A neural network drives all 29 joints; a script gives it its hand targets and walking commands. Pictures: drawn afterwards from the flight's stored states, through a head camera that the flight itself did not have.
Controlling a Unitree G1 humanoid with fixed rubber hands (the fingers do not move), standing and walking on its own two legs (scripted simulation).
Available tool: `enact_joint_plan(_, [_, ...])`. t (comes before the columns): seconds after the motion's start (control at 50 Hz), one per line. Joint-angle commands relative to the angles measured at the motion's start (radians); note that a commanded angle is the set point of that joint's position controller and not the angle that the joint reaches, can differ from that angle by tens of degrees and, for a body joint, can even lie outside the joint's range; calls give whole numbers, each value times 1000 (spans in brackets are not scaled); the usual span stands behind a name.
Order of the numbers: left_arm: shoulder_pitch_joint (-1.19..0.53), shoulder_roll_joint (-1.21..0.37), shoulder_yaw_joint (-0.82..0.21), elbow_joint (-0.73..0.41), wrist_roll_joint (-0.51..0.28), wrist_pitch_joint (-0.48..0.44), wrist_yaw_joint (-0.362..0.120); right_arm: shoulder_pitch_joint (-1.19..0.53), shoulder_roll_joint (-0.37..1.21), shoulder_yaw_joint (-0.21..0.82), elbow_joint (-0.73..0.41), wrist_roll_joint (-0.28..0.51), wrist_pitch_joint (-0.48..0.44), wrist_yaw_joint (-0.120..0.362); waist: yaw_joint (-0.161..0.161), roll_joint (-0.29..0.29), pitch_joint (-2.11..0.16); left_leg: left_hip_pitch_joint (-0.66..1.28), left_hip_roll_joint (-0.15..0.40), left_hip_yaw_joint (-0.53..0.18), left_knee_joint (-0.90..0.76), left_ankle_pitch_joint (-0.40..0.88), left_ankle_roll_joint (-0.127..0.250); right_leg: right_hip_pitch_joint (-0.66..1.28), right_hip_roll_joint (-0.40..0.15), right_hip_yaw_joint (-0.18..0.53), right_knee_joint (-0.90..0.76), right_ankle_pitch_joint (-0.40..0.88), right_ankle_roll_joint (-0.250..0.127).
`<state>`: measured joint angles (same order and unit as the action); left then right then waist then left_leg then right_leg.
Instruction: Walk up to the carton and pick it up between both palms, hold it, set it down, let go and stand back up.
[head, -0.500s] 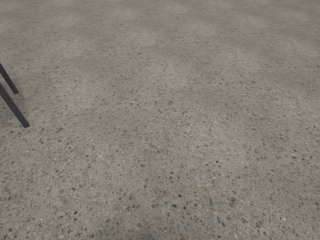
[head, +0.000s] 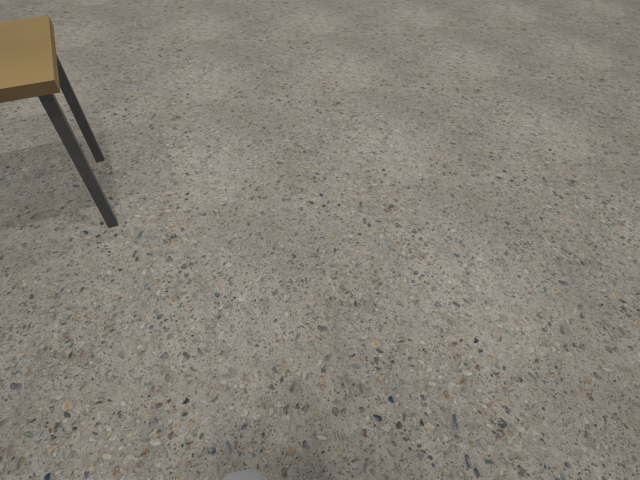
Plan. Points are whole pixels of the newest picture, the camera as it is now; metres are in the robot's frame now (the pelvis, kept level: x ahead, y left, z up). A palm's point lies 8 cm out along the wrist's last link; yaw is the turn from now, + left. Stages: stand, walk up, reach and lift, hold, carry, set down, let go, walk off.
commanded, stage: walk up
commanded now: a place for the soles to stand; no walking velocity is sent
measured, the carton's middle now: out of the picture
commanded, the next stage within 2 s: none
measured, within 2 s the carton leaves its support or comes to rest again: neither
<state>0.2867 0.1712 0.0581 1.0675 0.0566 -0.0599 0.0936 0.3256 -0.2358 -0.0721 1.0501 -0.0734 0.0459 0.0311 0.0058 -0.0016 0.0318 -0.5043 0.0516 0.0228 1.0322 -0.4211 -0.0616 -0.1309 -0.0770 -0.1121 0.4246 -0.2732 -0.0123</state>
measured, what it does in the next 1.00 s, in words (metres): walks ahead, turning left: left foot, then right foot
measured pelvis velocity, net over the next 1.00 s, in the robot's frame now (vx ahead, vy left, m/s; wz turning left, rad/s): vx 0.45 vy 0.35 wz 0.67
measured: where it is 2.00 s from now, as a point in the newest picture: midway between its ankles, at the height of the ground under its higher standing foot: (117, 326)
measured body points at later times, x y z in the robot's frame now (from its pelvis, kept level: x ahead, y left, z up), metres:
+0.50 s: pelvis +0.17 +0.22 +0.00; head +0.18 +0.26 +0.44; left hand +0.19 +0.49 -0.15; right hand +0.25 -0.04 -0.12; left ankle +0.16 +0.29 -0.74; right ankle +0.20 +0.06 -0.64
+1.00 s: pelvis +0.45 +0.35 -0.01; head +0.46 +0.35 +0.44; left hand +0.35 +0.59 -0.13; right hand +0.61 +0.14 -0.15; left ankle +0.29 +0.38 -0.64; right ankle +0.53 +0.30 -0.74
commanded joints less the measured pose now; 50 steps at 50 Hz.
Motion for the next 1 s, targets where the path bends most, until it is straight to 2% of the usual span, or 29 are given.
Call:
enact_joint_plan(0.0, [-39,183,28,-80,14,-38,3,-52,-53,-17,-125,20,-10,51,-17,-143,90,-201,115,-79,36,168,-18,25,-308,101,-242,-279,-171])
enact_joint_plan(0.08, [-27,223,28,-97,30,-35,-26,-154,-60,10,-185,40,-16,79,4,-206,177,-112,130,-20,-160,273,-4,-51,-273,-45,-264,-292,-154])
enact_joint_plan(0.12, [-26,234,27,-110,44,-28,-32,-173,-69,16,-183,31,-26,85,8,-225,205,-40,112,80,-232,272,13,-86,-270,-120,-253,-262,-135])
enact_joint_plan(0.2, [-44,312,43,-140,60,-2,-42,-72,-137,10,-156,44,-61,67,-39,-149,171,193,42,186,-318,164,64,-104,-283,-157,-108,-275,-142])
enact_joint_plan(0.22, [-44,305,35,-149,60,8,-50,8,-167,-4,-131,46,-70,54,-80,-60,118,296,-2,183,-370,141,79,-112,-242,-196,68,-171,-129])
enact_joint_plan(0.24, [-21,253,11,-158,57,18,-66,164,-215,-33,-74,46,-80,29,-145,106,23,446,-63,134,-424,99,104,-125,-142,-246,392,-14,-103])
enact_joint_plan(0.26, [-9,170,-27,-203,46,24,-99,294,-293,-59,-53,51,-80,10,-180,298,-9,565,41,-159,-520,47,148,-299,-41,-177,716,-275,-65])
enact_joint_plan(0.28, [10,149,-36,-272,18,28,-123,287,-361,-54,-77,72,-76,-2,-144,411,-10,665,199,-587,-710,7,202,-536,45,-27,862,-416,-39])
enact_joint_plan(0.3, [5,195,-35,-294,-19,25,-130,222,-400,-56,-106,106,-64,-18,-137,350,-59,640,293,-804,-874,-202,270,-582,10,78,924,-357,-32])
enact_joint_plan(0.32, [-23,214,-37,-296,-34,17,-132,141,-376,-50,-141,115,-58,-32,-118,286,-33,599,286,-759,-910,-302,259,-581,-46,120,944,-285,-33])
enact_joint_plan(0.34, [-52,215,-40,-295,-35,4,-132,113,-334,-42,-162,108,-55,-44,-101,249,-8,564,239,-622,-875,-238,217,-570,-70,136,935,-219,-37])
enact_joint_plan(0.36, [-72,204,-47,-294,-35,-7,-133,104,-272,-26,-168,93,-58,-54,-82,221,21,511,196,-482,-809,-24,185,-526,-86,144,861,-161,-39])
enact_joint_plan(0.4, [-58,180,-53,-302,-24,-21,-125,111,-164,2,-165,70,-78,-41,-41,197,28,412,144,-326,-724,379,168,-415,-94,151,724,-96,-35])
enact_joint_plan(0.44, [-40,169,-53,-291,-11,-13,-121,136,-106,12,-171,59,-99,-21,-25,108,-4,395,111,-251,-708,529,163,-378,-59,117,725,-36,-28])
enact_joint_plan(0.5, [-69,155,-57,-316,-8,15,-128,145,-106,9,-192,62,-119,-13,-11,-9,15,343,65,-235,-786,421,138,-430,-2,64,648,97,1])
enact_joint_plan(0.56, [-148,148,-65,-353,-10,29,-127,185,-118,3,-188,71,-128,-9,-30,9,105,263,56,-278,-874,208,127,-479,0,35,522,203,32])
enact_joint_plan(0.64, [-245,132,-79,-379,-6,14,-113,296,-75,12,-147,58,-138,-12,-81,82,152,362,46,-269,-806,399,120,-481,24,25,258,309,18])
enact_joint_plan(0.68, [-243,127,-79,-374,-3,4,-102,319,-72,16,-144,50,-143,-16,-83,88,143,396,38,-282,-758,469,120,-413,50,30,161,331,-1])
enact_joint_plan(0.72, [-182,135,-70,-357,2,-1,-88,314,-88,15,-155,46,-142,-23,-60,110,106,415,35,-322,-705,474,125,-309,74,36,120,292,-22])
enact_joint_plan(0.76, [-32,170,-45,-324,14,-9,-70,290,-95,16,-176,49,-139,-26,11,74,38,358,11,-322,-521,503,122,-87,90,28,78,237,-45])
enact_joint_plan(0.78, [88,205,-28,-304,22,-14,-61,288,-89,18,-188,49,-137,-25,65,42,-38,273,-28,-300,-337,446,119,94,42,86,105,202,-61])
enact_joint_plan(0.8, [217,274,-4,-299,36,-18,-52,329,-51,31,-208,52,-135,-23,95,-74,-165,138,-107,-240,-40,284,97,279,-181,388,75,-58,-110])
enact_joint_plan(0.82, [278,330,17,-296,20,-11,-45,401,-37,34,-218,63,-120,-27,85,-175,-235,-68,-195,-173,199,-106,64,432,-422,821,-58,-233,-189])
enact_joint_plan(0.84, [207,318,25,-289,-4,-1,-38,404,-107,21,-220,57,-102,-41,47,-148,-193,-214,-109,-160,297,-107,55,450,-490,1008,-164,-445,-249])
enact_joint_plan(0.86, [171,261,17,-299,-21,-5,-36,332,-156,9,-221,42,-103,-39,62,-100,-123,-214,-57,-162,312,-57,53,342,-462,952,-224,-487,-214])
enact_joint_plan(0.88, [143,216,1,-307,-24,-17,-39,262,-161,2,-232,42,-108,-35,59,-56,-61,-183,-37,-166,301,1,59,230,-407,793,-240,-393,-158])
enact_joint_plan(0.9, [131,196,-8,-306,-19,-32,-42,201,-142,3,-236,44,-110,-27,57,-11,-8,-154,-20,-175,257,64,58,148,-355,599,-222,-207,-103])
enact_joint_plan(0.94, [110,147,-26,-266,-16,-55,-54,157,-49,22,-248,36,-104,-6,19,-36,33,-98,1,-160,209,143,62,48,-241,262,-149,209,-48])
enact_joint_plan(0.98, [129,102,-36,-239,-17,-63,-73,162,12,36,-247,28,-96,7,-11,-83,36,-66,-20,-117,219,187,66,-5,-172,94,-112,390,-32])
